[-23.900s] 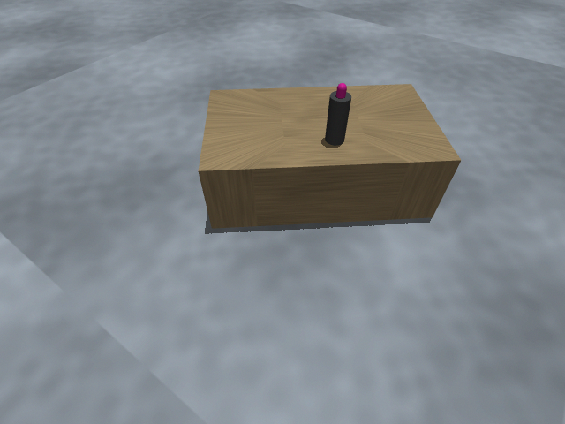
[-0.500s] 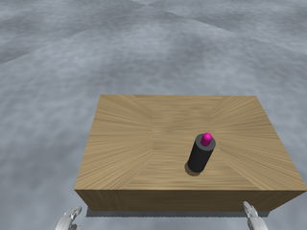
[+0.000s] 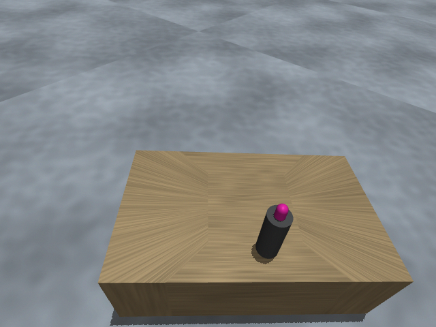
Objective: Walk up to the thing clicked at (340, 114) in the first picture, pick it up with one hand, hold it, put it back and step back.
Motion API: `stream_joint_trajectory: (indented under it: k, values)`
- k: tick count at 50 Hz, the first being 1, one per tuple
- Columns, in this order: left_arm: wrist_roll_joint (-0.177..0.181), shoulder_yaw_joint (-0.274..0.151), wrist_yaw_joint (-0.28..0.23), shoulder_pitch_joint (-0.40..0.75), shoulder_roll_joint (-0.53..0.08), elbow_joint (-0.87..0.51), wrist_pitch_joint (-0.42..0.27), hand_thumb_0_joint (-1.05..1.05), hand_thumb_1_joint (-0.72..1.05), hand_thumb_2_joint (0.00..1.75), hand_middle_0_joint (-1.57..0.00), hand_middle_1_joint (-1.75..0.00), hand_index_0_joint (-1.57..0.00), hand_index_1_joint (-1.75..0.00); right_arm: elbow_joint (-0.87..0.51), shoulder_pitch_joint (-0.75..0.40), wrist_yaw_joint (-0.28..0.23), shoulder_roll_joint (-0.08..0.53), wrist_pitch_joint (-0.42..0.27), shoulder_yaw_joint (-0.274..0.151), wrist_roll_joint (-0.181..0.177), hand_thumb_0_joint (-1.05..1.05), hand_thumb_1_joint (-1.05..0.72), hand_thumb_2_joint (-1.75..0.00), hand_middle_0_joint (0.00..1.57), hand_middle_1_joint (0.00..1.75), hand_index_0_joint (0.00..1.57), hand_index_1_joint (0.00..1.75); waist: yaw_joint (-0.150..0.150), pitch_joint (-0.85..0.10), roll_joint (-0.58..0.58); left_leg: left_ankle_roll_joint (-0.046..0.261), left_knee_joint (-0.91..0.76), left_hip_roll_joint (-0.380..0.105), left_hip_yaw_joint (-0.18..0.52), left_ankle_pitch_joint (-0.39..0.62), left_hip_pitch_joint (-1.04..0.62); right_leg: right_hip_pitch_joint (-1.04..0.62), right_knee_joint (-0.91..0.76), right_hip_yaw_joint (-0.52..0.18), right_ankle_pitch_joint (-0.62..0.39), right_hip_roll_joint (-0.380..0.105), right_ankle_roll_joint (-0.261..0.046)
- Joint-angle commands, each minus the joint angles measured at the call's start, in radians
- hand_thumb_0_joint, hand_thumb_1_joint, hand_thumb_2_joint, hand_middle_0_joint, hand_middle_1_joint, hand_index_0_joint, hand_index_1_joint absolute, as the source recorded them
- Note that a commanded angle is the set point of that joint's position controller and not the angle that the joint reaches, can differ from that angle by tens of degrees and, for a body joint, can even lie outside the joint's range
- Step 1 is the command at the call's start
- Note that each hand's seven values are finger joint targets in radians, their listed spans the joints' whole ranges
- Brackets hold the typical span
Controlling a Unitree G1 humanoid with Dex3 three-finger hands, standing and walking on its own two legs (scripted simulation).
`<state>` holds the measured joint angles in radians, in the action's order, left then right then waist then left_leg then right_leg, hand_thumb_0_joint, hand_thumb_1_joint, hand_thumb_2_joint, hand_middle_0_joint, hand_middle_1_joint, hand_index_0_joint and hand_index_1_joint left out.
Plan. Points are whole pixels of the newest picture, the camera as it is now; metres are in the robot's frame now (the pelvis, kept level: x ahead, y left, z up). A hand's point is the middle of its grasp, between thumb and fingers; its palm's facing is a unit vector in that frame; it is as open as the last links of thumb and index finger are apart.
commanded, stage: home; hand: right
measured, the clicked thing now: (274, 229) +0.50 -0.19 -0.29
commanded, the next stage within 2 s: stand in 0.88 s
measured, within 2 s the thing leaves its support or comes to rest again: neither
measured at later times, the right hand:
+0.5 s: hand out of the picture +0.05 -0.24 -0.15, palm faces -0.02 +0.93 -0.37, open 17.4 cm
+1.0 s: hand out of the picture +0.08 -0.24 -0.15, palm faces -0.02 +0.93 -0.37, open 17.3 cm
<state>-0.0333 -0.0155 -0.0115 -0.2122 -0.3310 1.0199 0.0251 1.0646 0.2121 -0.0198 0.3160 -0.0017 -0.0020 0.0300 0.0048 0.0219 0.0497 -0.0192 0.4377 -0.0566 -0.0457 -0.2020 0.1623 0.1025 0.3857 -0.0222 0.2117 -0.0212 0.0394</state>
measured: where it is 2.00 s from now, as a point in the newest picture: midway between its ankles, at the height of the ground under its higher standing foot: outside the picture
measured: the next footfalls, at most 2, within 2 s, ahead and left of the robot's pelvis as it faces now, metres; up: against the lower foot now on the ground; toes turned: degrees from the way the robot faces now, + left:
none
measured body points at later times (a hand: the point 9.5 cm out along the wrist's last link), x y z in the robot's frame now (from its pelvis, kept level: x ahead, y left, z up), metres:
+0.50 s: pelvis -0.01 +0.01 +0.00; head -0.02 +0.03 +0.45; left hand +0.03 +0.30 -0.15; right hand +0.05 -0.29 -0.12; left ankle +0.03 +0.13 -0.74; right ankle +0.00 -0.15 -0.74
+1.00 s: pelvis +0.01 +0.01 +0.00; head +0.01 +0.02 +0.45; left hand +0.07 +0.30 -0.14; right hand +0.08 -0.29 -0.12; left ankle +0.03 +0.13 -0.74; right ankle +0.00 -0.15 -0.74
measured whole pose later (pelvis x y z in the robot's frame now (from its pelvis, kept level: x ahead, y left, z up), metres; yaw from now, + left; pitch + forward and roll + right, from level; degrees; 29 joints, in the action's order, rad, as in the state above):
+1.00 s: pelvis +0.01 +0.01 +0.00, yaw +0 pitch -3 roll +0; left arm -0.02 0.00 0.00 -0.15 -0.34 1.12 0.01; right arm 1.14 0.13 -0.01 0.33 -0.01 0.00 0.01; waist 0.00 0.05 0.03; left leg 0.00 0.37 -0.03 -0.05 -0.18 0.14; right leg 0.09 0.34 -0.02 0.20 -0.05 0.05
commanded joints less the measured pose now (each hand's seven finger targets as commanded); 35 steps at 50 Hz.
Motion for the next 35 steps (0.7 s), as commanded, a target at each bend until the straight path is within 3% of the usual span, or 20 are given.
stream_joint_trajectory:
  k: [1, 2, 5, 15, 20, 24, 27, 35]
  values:
    - [-0.004, -0.032, -0.009, 0.039, -0.183, -0.039, -0.020, 0.00, 0.90, 0.90, -0.20, -0.30, -0.20, -0.30, -0.036, -0.060, -0.015, 0.218, -0.017, -0.042, -0.001, 0.00, 0.56, -0.05, 0.05, 0.05, 0.05, 0.05, 0.003, 0.043, -0.044, 0.020, -0.124, -0.056, 0.085, -0.044, 0.011, 0.089, -0.116, -0.057, 0.045, -0.059, -0.033]
    - [-0.002, -0.032, -0.008, 0.045, -0.184, -0.037, -0.017, 0.00, 0.90, 0.90, -0.20, -0.30, -0.20, -0.30, -0.030, -0.057, -0.016, 0.231, -0.015, -0.044, -0.001, 0.00, 0.56, -0.05, 0.05, 0.05, 0.05, 0.05, 0.005, 0.045, -0.077, 0.023, -0.141, -0.062, 0.092, -0.098, 0.022, 0.087, -0.110, -0.056, 0.049, -0.055, -0.032]
    - [-0.001, -0.029, -0.007, 0.032, -0.181, -0.017, -0.021, 0.00, 0.90, 0.90, -0.20, -0.30, -0.20, -0.30, -0.023, -0.076, -0.014, 0.232, -0.019, -0.044, -0.003, 0.00, 0.56, -0.05, 0.05, 0.05, 0.05, 0.05, -0.002, 0.016, -0.076, 0.027, -0.142, -0.068, 0.098, -0.070, -0.005, 0.076, -0.105, -0.054, 0.009, -0.060, -0.036]
    - [0.003, -0.020, -0.002, 0.033, -0.185, 0.021, -0.022, 0.00, 0.90, 0.90, -0.20, -0.30, -0.20, -0.30, 0.003, -0.087, -0.010, 0.234, -0.017, -0.040, -0.006, 0.00, 0.57, -0.04, 0.05, 0.05, 0.05, 0.05, -0.002, 0.041, -0.074, 0.030, -0.176, -0.070, 0.114, -0.138, 0.028, 0.084, -0.101, -0.050, 0.038, -0.063, -0.033]
    - [0.001, -0.014, -0.005, 0.033, -0.186, 0.031, -0.031, 0.00, 0.90, 0.90, -0.20, -0.30, -0.20, -0.30, 0.006, -0.093, -0.005, 0.228, -0.020, -0.038, -0.013, 0.00, 0.55, -0.05, 0.05, 0.05, 0.05, 0.05, 0.004, 0.009, -0.027, 0.032, -0.138, -0.064, 0.095, -0.024, -0.021, 0.078, -0.118, -0.061, -0.001, -0.081, -0.035]
    - [0.003, -0.015, -0.006, 0.039, -0.197, 0.034, -0.029, 0.00, 0.90, 0.90, -0.20, -0.30, -0.20, -0.30, 0.012, -0.098, -0.003, 0.231, -0.014, -0.038, -0.011, 0.00, 0.53, -0.07, 0.05, 0.06, 0.05, 0.06, 0.004, 0.043, -0.043, 0.033, -0.145, -0.061, 0.099, -0.087, -0.007, 0.115, -0.125, -0.058, 0.057, -0.076, -0.034]
    - [0.006, -0.015, -0.006, 0.035, -0.195, 0.041, -0.028, 0.00, 0.90, 0.90, -0.20, -0.30, -0.20, -0.30, 0.011, -0.102, -0.002, 0.230, -0.012, -0.038, -0.012, 0.00, 0.55, -0.05, 0.05, 0.05, 0.05, 0.05, 0.002, 0.034, -0.050, 0.034, -0.159, -0.065, 0.108, -0.102, 0.014, 0.090, -0.112, -0.054, 0.045, -0.075, -0.036]
    - [0.009, -0.016, -0.006, 0.048, -0.196, 0.045, -0.033, 0.00, 0.90, 0.90, -0.20, -0.30, -0.20, -0.30, 0.014, -0.112, -0.001, 0.236, -0.019, -0.038, -0.016, 0.00, 0.55, -0.05, 0.05, 0.05, 0.05, 0.05, 0.001, -0.001, -0.059, 0.038, -0.149, -0.073, 0.108, -0.003, -0.026, 0.056, -0.099, -0.049, -0.035, -0.087, -0.039]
